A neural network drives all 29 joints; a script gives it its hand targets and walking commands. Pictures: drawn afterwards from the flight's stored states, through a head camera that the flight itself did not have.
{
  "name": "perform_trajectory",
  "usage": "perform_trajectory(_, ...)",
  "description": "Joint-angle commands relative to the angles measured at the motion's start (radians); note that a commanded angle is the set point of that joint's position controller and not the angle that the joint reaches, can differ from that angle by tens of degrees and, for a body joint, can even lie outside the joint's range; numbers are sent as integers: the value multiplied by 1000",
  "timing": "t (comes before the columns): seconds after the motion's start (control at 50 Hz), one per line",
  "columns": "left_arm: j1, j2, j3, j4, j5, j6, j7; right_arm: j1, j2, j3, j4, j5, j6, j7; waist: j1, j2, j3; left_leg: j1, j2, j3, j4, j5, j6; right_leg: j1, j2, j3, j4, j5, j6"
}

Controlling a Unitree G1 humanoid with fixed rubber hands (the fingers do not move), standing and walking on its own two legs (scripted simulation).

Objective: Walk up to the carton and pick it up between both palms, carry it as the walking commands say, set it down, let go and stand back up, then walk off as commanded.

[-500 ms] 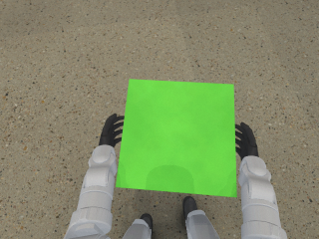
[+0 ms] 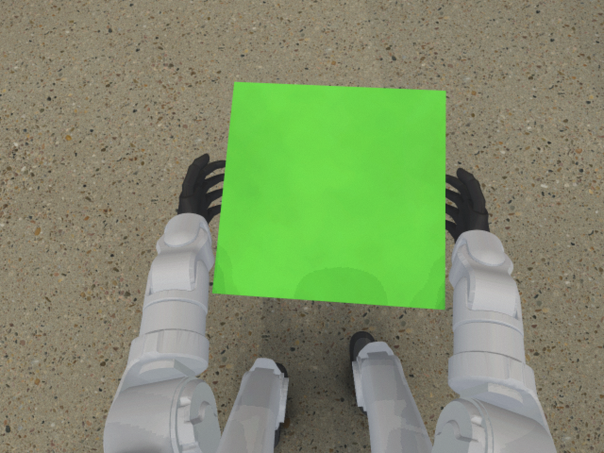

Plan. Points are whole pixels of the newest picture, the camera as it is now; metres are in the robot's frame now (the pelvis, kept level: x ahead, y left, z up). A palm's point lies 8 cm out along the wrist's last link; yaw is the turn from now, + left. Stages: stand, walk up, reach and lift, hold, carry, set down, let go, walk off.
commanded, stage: set down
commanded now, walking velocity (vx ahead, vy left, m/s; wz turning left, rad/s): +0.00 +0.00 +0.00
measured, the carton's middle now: (328, 209) +0.45 -0.04 -0.18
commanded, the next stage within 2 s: none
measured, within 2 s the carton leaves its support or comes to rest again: neither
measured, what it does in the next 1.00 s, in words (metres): lowers itself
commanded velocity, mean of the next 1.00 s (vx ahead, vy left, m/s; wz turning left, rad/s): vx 0.00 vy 0.00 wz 0.00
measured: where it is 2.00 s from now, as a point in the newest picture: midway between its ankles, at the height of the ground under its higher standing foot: (319, 404)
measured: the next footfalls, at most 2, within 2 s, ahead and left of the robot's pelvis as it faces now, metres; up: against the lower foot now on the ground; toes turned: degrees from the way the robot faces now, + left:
none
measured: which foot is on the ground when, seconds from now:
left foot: down 0.00-1.00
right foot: down 0.00-1.00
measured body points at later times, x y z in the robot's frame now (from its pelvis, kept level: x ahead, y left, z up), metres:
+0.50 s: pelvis -0.01 +0.01 -0.07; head +0.27 -0.01 +0.28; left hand +0.46 +0.16 -0.18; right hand +0.43 -0.20 -0.19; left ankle +0.03 +0.13 -0.62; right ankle +0.10 -0.13 -0.62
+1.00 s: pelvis -0.04 +0.01 -0.14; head +0.27 -0.01 +0.18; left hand +0.49 +0.15 -0.25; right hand +0.46 -0.21 -0.27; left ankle +0.03 +0.13 -0.62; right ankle +0.10 -0.13 -0.62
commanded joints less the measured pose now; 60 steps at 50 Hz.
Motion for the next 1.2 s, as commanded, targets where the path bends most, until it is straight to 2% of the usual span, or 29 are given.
perform_trajectory(0.0, -511, -841, -456, 125, -75, -2, -370, -609, 892, 643, 42, 175, 3, 257, 37, -99, -811, -99, -74, 127, -55, 85, 40, 815, 61, -6, 50, 162, 2)
perform_trajectory(0.06, -495, -797, -374, 209, -39, 0, -379, -664, 878, 643, 43, 177, 1, 243, 79, -132, -767, -211, -78, 140, -19, 25, 51, 799, 60, 16, 67, 91, 8)
perform_trajectory(0.12, -527, -759, -330, 229, -32, -3, -388, -689, 855, 630, 69, 171, 0, 225, 80, -169, -739, -283, -79, 145, 17, -7, 55, 778, 64, 17, 89, 60, 14)
perform_trajectory(0.14, -547, -750, -324, 226, -38, -4, -390, -694, 843, 619, 78, 164, -1, 219, 72, -181, -741, -292, -78, 145, 25, -15, 54, 768, 66, 8, 100, 55, 14)
perform_trajectory(0.2, -596, -755, -336, 216, -71, -9, -396, -686, 823, 582, 101, 140, -10, 197, 21, -191, -765, -298, -79, 140, 55, -1, 46, 744, 70, -12, 133, 91, 11)
perform_trajectory(0.22, -616, -769, -353, 208, -90, -10, -397, -682, 814, 569, 105, 130, -15, 190, -11, -188, -777, -296, -80, 135, 66, 15, 40, 732, 71, -23, 149, 123, 8)
perform_trajectory(0.24, -629, -773, -369, 195, -106, -13, -397, -682, 815, 566, 104, 129, -19, 183, -22, -193, -804, -302, -80, 135, 77, 26, 37, 741, 73, -30, 168, 158, 7)
perform_trajectory(0.3, -670, -819, -456, 140, -165, -24, -392, -682, 813, 568, 74, 135, -38, 166, -68, -159, -901, -282, -78, 132, 104, 103, 24, 736, 75, -53, 223, 301, 0)
perform_trajectory(0.32, -684, -831, -482, 121, -181, -28, -386, -690, 810, 572, 65, 143, -43, 164, -73, -154, -941, -278, -77, 131, 110, 127, 18, 741, 77, -61, 244, 347, -2)
perform_trajectory(0.4, -663, -869, -573, 82, -214, -37, -346, -694, 787, 605, 19, 199, -64, 171, -50, -67, -1061, -202, -64, 123, 138, 297, -2, 656, 85, -68, 311, 469, -12)
perform_trajectory(0.48, -637, -877, -594, 95, -183, -50, -284, -717, 735, 606, 48, 242, -81, 199, -4, 31, -1052, -87, -49, 106, 180, 447, -21, 386, 91, -84, 343, 396, -13)
perform_trajectory(0.56, -689, -853, -561, 94, -141, -51, -228, -796, 680, 578, 114, 273, -80, 238, 36, 82, -975, -6, -35, 92, 194, 403, -20, 126, 90, -108, 364, 220, -18)
perform_trajectory(0.6, -734, -839, -522, 114, -123, -45, -208, -851, 654, 547, 145, 269, -74, 252, 40, 71, -932, -19, -34, 87, 198, 313, -17, 46, 87, -122, 379, 134, -21)
perform_trajectory(0.66, -809, -832, -479, 157, -119, -27, -196, -949, 614, 511, 162, 253, -64, 261, 18, 41, -908, -76, -39, 96, 215, 165, -14, 19, 82, -139, 402, 44, -26)
perform_trajectory(0.74, -924, -831, -453, 183, -157, -3, -202, -1025, 595, 467, 188, 210, -43, 252, -50, -9, -936, -157, -52, 113, 250, 32, -12, 75, 80, -155, 428, -20, -27)
perform_trajectory(0.78, -975, -826, -447, 202, -180, 10, -215, -1041, 596, 435, 207, 182, -30, 240, -92, -28, -945, -201, -57, 123, 269, -4, -12, 112, 79, -161, 437, -30, -26)
perform_trajectory(0.82, -1011, -820, -442, 200, -198, 18, -226, -1053, 599, 417, 219, 162, -20, 231, -113, -44, -968, -224, -60, 133, 288, -9, -11, 146, 79, -165, 453, -21, -24)
perform_trajectory(0.86, -1030, -814, -435, 202, -208, 24, -236, -1059, 604, 408, 226, 154, -11, 226, -114, -43, -985, -246, -63, 143, 306, -2, -11, 172, 76, -163, 468, -2, -24)
perform_trajectory(0.92, -1026, -802, -422, 211, -203, 26, -245, -1083, 605, 417, 216, 166, -11, 226, -86, -35, -1008, -274, -64, 155, 338, 46, -10, 173, 74, -160, 503, 52, -24)
perform_trajectory(0.98, -973, -783, -411, 220, -176, 17, -244, -1112, 627, 459, 180, 214, -21, 227, -19, -34, -1030, -300, -67, 168, 371, 126, 0, 173, 73, -145, 537, 136, -14)
perform_trajectory(1.04, -916, -746, -390, 227, -148, -3, -242, -1114, 664, 506, 163, 257, -31, 222, 42, -81, -1036, -389, -69, 176, 412, 172, 16, 207, 70, -121, 567, 225, 2)
perform_trajectory(1.08, -902, -705, -377, 217, -142, -21, -245, -1086, 701, 534, 173, 277, -32, 211, 68, -130, -1038, -516, -73, 186, 435, 153, 23, 300, 63, -92, 592, 317, 9)
perform_trajectory(1.14, -917, -642, -366, 206, -159, -38, -262, -1058, 722, 560, 188, 284, -30, 182, 64, -208, -1012, -728, -75, 197, 466, 65, 25, 453, 51, -45, 620, 403, 15)
perform_trajectory(1.18, -962, -613, -376, 181, -191, -45, -275, -1060, 714, 575, 188, 282, -27, 157, 37, -244, -1012, -803, -76, 198, 497, 26, 21, 514, 47, -21, 630, 403, 13)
